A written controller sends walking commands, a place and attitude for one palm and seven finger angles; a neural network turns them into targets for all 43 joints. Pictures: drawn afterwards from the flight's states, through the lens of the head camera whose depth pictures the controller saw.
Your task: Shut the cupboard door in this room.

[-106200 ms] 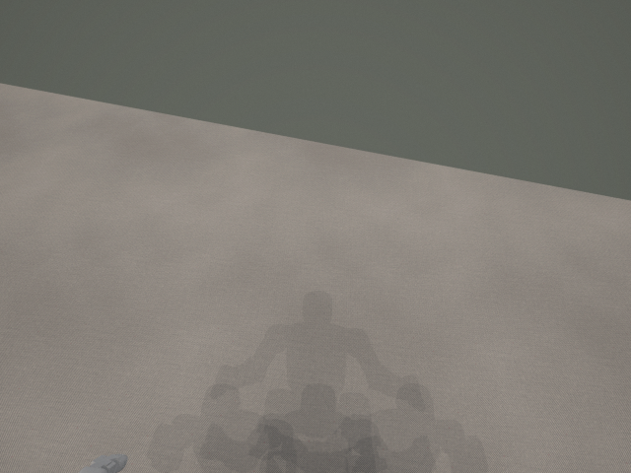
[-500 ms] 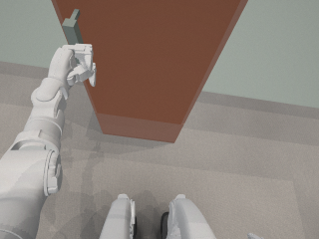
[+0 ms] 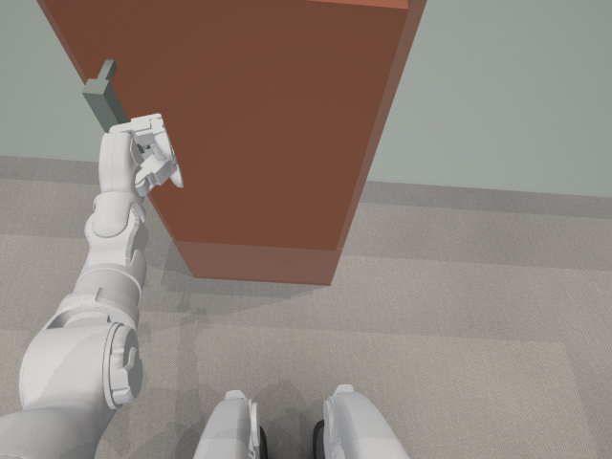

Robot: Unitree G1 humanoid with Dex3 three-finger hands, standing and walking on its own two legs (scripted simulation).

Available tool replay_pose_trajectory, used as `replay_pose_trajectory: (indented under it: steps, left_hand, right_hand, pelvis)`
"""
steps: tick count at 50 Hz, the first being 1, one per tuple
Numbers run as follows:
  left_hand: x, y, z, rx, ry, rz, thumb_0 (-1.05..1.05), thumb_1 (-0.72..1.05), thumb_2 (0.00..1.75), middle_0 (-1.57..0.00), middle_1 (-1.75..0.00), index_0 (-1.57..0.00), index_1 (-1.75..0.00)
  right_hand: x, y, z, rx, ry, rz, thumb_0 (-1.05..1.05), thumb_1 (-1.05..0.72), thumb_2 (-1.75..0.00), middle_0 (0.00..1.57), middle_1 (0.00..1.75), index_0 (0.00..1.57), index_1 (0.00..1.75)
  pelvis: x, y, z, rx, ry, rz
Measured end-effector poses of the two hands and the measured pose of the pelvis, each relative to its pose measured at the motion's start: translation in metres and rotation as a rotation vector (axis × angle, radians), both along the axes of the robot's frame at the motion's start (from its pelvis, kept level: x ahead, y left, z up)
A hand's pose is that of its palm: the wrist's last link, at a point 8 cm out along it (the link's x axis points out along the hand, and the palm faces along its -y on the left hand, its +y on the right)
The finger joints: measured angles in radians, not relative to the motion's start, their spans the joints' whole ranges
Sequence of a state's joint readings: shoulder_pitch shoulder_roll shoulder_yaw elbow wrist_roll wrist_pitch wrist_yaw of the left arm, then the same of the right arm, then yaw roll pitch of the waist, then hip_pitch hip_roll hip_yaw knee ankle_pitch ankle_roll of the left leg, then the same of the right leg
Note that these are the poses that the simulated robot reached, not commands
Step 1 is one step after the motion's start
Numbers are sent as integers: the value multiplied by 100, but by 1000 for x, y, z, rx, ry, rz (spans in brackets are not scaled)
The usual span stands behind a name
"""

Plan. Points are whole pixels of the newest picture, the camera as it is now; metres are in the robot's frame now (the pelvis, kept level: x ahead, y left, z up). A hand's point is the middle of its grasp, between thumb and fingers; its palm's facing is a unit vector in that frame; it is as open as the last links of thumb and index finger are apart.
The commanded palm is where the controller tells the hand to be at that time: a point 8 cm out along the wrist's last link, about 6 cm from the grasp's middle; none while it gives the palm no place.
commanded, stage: pull the fist back off the door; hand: left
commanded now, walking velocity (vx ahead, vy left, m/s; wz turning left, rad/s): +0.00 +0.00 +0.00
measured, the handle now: (125, 122) +0.56 +0.21 +0.06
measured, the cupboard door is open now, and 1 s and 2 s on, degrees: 0 0 0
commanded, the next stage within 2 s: draw the hand back to the body in 0.34 s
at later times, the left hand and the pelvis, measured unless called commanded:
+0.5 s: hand (159, 203) +0.42 +0.15 +0.06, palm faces +0.01 -1.00 -0.02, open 3.1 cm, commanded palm +0.39 +0.21 +0.07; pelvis +0.04 +0.00 +0.02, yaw +1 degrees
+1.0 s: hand (68, 234) +0.34 +0.20 +0.15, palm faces +0.03 -1.00 -0.07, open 3.1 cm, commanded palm +0.30 +0.25 +0.16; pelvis +0.05 +0.01 +0.07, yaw +1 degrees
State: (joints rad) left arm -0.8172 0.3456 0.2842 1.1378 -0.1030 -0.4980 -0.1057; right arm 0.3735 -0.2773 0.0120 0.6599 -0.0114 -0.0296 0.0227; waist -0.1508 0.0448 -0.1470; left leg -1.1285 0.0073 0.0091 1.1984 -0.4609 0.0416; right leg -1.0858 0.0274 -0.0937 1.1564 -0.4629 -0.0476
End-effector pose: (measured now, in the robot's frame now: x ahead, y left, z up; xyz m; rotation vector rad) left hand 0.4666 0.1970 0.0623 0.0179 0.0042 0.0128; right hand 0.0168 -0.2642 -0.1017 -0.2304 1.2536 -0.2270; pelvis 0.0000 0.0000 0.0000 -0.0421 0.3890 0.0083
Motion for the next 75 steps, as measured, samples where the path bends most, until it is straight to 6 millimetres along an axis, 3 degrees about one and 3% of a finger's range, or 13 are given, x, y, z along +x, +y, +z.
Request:
replay_pose_trajectory:
  steps: [8, 17, 25, 29, 42, 50, 55, 62, 75]
  left_hand:
    - [-18, 2, -7, 13, 1, 21, 1, 91, 92, -129, -150, -129, -150]
    - [-61, 15, -4, 12, -5, 22, 1, 90, 90, -130, -150, -130, -150]
    - [-63, 11, 0, -2, -23, -2, 1, 90, 90, -130, -150, -130, -150]
    - [-69, 13, 13, 1, -36, -2, 1, 90, 90, -130, -150, -130, -150]
    - [-124, 48, 64, 17, -34, 24, 1, 90, 90, -130, -150, -130, -150]
    - [-150, 55, 89, 55, -29, 18, 1, 90, 90, -126, -146, -126, -146]
    - [-168, 62, 109, 202, 41, 138, 1, 90, 90, -117, -136, -117, -136]
    - [-195, 81, 138, 275, 50, 270, 1, 89, 90, -100, -118, -100, -117]
    - [-231, 106, 186, 362, -22, 406, 1, 89, 90, -65, -80, -65, -79]
  right_hand:
    - [37, 1, 7, 33, -43, -29, 0, -91, -89, 20, 30, 20, 30]
    - [109, 6, 17, 49, -156, 44, 0, -91, -89, 20, 30, 20, 30]
    - [161, 10, 22, 32, -273, 110, 0, -91, -89, 20, 30, 20, 30]
    - [168, 15, 30, 47, -312, 98, 0, -91, -89, 20, 30, 20, 30]
    - [160, 27, 63, 70, -359, 94, 0, -91, -89, 20, 30, 20, 30]
    - [176, 29, 85, 50, -461, 109, 1, -91, -89, 20, 30, 20, 30]
    - [193, 38, 103, 46, -503, 100, 1, -91, -89, 20, 30, 20, 30]
    - [218, 56, 123, 72, -557, 145, 1, -91, -89, 20, 30, 20, 30]
    - [241, 74, 133, 119, -590, 226, 1, -91, -89, 20, 30, 20, 30]
  pelvis:
    - [23, -3, 12, 21, -13, -30]
    - [41, -5, 23, 22, -43, -10]
    - [42, -4, 20, 18, -54, 7]
    - [43, -3, 24, 21, -74, -4]
    - [47, 1, 55, 20, -183, 9]
    - [47, 5, 66, 22, -244, 12]
    - [51, 8, 80, 27, -299, 8]
    - [60, 12, 96, 32, -370, 12]
    - [69, 14, 106, 38, -426, 19]
